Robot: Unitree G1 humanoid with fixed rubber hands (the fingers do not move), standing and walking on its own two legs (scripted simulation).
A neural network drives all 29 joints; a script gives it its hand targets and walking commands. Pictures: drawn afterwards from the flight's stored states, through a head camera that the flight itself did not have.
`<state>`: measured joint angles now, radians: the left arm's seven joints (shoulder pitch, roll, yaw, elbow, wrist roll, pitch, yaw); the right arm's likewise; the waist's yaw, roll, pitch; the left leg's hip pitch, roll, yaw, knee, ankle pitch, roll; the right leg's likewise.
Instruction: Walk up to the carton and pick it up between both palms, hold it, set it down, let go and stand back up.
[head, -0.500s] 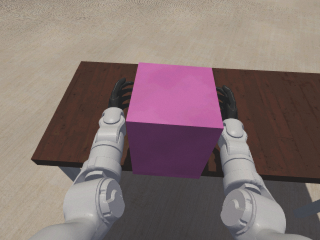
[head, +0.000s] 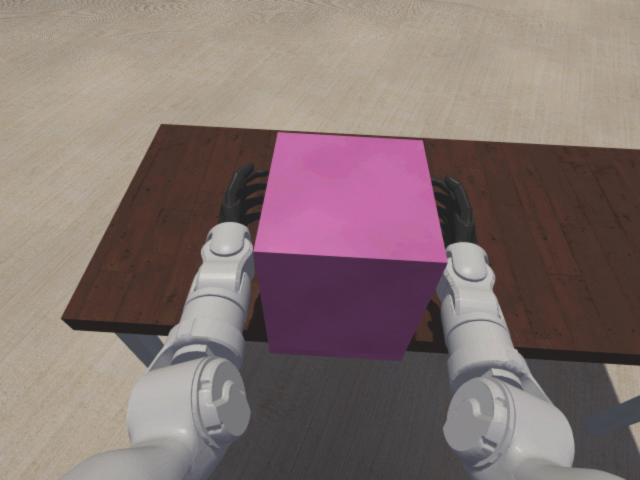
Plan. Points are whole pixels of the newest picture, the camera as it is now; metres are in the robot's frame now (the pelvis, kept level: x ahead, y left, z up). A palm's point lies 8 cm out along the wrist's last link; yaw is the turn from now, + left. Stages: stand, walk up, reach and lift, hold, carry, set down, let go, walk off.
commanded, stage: set down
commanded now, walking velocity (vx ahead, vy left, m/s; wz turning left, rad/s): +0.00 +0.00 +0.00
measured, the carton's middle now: (342, 252) +0.42 -0.03 +0.02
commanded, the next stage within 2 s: none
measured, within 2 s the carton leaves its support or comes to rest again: rests again in 0.10 s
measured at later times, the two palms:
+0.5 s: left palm (234, 229) +0.42 +0.11 +0.07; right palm (455, 242) +0.39 -0.18 +0.07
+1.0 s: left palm (234, 230) +0.42 +0.12 +0.07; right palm (455, 244) +0.39 -0.17 +0.07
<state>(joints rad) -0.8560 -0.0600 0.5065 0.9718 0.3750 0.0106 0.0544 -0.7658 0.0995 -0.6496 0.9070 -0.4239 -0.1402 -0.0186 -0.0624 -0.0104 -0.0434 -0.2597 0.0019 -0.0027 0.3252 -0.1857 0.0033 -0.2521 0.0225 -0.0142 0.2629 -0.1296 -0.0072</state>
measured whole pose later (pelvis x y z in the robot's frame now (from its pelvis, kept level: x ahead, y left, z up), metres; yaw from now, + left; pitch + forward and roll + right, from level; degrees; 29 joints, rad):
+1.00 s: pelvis -0.01 +0.00 +0.00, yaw +0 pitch +7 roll +0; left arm -0.85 -0.09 0.60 0.93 0.46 -0.05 0.00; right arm -0.75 0.16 -0.75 0.81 -0.53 -0.19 0.03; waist -0.04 -0.02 0.01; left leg -0.25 0.00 0.01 0.29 -0.16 0.01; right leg -0.27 0.01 -0.01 0.28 -0.13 -0.01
